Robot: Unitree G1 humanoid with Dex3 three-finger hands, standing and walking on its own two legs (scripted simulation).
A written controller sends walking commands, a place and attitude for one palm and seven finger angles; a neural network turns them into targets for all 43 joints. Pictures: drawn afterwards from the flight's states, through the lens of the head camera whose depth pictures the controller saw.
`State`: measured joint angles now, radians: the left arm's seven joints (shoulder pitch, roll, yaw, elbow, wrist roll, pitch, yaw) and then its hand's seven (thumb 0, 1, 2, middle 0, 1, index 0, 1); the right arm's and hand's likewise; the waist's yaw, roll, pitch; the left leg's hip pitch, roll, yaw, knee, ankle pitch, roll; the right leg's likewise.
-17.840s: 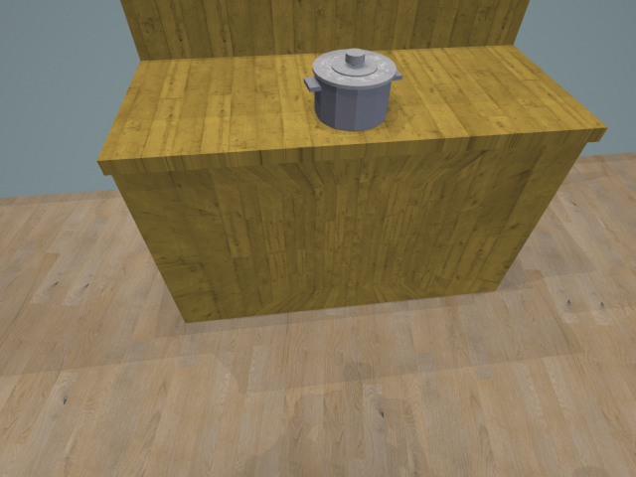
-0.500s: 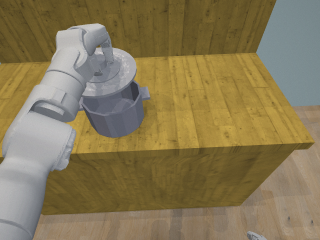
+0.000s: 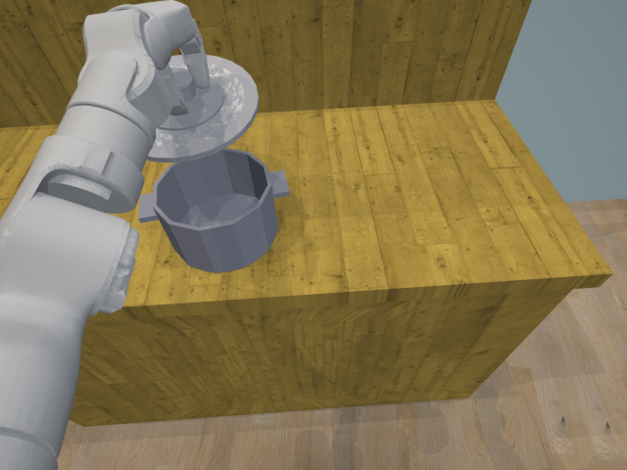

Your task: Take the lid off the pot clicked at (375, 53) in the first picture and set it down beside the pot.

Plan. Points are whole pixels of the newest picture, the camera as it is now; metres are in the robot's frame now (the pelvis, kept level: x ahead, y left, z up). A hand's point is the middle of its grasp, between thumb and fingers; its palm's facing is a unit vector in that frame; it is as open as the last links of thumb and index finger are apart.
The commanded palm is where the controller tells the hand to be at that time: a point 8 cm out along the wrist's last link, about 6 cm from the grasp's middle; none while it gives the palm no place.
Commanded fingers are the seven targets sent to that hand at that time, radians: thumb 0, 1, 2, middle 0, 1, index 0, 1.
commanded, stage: lift the lid straight up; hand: left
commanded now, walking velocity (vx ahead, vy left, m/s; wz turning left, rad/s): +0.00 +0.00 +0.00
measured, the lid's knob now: (176, 86) +0.52 +0.14 +0.24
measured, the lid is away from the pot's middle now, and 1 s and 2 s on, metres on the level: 0.01 0.07 0.19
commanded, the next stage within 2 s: move the lid sideways beside the pot in 0.38 s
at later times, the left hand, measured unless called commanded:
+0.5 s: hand (159, 74) +0.48 +0.14 +0.27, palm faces -0.21 -0.08 -0.97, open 7.1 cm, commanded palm +0.48 +0.14 +0.33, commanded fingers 0.00 0.74 0.82 -0.92 -1.05 -0.92 -1.04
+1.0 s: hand (114, 75) +0.49 +0.19 +0.27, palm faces -0.21 -0.07 -0.98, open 7.1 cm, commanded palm +0.48 +0.20 +0.33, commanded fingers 0.00 0.74 0.82 -0.92 -1.05 -0.92 -1.04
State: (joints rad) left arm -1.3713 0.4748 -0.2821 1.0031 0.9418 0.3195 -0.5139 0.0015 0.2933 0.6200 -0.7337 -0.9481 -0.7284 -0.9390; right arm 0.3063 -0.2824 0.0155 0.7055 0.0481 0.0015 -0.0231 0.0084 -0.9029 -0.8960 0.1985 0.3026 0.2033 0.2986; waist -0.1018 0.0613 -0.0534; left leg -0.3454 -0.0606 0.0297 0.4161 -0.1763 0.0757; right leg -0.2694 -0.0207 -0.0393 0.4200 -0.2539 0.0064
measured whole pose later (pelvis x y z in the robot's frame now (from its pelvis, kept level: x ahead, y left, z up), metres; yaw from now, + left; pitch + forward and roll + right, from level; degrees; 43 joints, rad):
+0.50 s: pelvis +0.00 +0.00 +0.00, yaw +1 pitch +6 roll +0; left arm -1.43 0.46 -0.32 1.02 0.94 0.35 -0.54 0.00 0.29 0.62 -0.74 -0.95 -0.73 -0.94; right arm 0.25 -0.28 0.04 0.69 0.05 0.01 -0.03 0.01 -0.90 -0.90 0.20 0.30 0.20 0.30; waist -0.09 0.05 -0.05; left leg -0.35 -0.06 0.02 0.42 -0.17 0.07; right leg -0.27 -0.02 -0.05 0.42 -0.25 0.00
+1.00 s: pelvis +0.00 +0.00 +0.00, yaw +0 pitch +6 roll -1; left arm -1.36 0.61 -0.25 0.97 0.98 0.28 -0.57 0.00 0.29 0.62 -0.74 -0.95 -0.73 -0.94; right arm 0.29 -0.29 0.02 0.69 0.06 0.06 -0.03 0.01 -0.90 -0.90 0.20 0.30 0.20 0.30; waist -0.10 0.05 -0.05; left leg -0.36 -0.05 0.02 0.43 -0.18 0.07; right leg -0.27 -0.01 -0.04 0.40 -0.25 0.00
